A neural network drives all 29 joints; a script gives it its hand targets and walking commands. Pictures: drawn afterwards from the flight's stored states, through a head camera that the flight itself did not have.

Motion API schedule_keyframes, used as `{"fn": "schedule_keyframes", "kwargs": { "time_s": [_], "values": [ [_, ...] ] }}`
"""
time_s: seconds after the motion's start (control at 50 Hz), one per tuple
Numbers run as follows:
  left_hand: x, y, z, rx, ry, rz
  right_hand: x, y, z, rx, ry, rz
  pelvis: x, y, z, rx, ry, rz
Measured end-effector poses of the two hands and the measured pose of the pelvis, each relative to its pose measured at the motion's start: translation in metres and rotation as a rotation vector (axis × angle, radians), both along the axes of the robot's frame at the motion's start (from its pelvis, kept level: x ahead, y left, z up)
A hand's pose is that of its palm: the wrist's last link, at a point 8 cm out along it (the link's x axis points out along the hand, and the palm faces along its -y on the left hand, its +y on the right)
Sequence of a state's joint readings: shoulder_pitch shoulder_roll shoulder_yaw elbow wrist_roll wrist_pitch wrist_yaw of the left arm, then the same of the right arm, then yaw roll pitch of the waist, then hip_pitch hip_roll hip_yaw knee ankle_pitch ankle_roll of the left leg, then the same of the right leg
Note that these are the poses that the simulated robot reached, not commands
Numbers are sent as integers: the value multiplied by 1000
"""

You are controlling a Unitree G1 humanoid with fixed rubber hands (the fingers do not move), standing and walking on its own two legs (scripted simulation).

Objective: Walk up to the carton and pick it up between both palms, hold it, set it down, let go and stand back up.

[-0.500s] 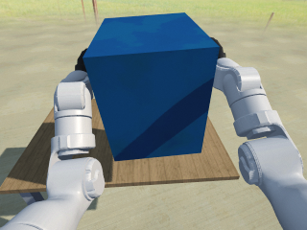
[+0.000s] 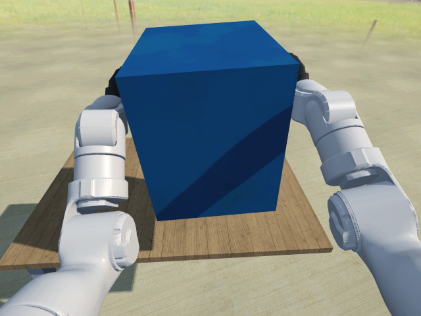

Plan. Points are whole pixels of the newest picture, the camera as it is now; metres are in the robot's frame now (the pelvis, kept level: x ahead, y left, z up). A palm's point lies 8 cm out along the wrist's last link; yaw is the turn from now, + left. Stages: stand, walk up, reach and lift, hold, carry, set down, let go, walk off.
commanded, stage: hold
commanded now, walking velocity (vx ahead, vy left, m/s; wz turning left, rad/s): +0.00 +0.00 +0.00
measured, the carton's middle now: (208, 115) +0.41 +0.01 +0.25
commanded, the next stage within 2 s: set down in 0.58 s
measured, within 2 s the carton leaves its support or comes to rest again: neither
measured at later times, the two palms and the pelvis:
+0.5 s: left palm (116, 108) +0.35 +0.17 +0.29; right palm (303, 94) +0.35 -0.15 +0.31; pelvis -0.02 -0.01 +0.00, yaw -1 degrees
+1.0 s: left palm (104, 84) +0.38 +0.18 +0.32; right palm (292, 75) +0.38 -0.14 +0.34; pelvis +0.00 +0.00 +0.00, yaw +0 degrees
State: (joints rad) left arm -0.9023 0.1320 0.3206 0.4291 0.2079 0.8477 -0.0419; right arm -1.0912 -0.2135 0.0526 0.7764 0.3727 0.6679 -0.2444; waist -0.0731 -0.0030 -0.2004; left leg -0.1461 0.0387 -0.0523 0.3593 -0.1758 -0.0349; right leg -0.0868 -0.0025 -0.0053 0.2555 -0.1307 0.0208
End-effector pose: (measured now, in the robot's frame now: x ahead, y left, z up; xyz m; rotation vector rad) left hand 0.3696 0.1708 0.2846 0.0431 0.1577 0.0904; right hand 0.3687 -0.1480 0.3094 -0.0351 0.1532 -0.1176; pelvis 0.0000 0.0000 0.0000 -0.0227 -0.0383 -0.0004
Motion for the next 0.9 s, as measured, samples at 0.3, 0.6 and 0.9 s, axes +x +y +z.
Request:
{"fn": "schedule_keyframes", "kwargs": {
  "time_s": [0.3,0.6,0.9],
  "values": [
    [-12,-8,-7,-22,-13,10,-11,-7,-5,29,-14,-1,-5,-1,0,0,-22,-12],
    [-16,-2,8,-31,-4,18,-13,-2,6,15,-5,6,-17,-8,-1,4,8,-5],
    [2,0,39,-53,-149,0,-4,0,40,41,-153,-12,-3,-2,0,6,-35,-8]
  ]
}}
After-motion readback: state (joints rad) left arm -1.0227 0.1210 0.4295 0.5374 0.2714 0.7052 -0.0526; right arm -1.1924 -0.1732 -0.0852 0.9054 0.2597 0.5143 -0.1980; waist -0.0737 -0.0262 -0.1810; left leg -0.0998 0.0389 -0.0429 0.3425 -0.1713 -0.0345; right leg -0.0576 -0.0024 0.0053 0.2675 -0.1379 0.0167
